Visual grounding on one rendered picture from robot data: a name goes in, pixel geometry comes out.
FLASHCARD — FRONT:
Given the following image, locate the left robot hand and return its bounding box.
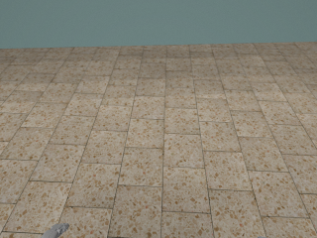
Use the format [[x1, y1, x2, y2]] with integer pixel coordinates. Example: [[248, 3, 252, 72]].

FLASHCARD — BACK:
[[41, 223, 69, 238]]

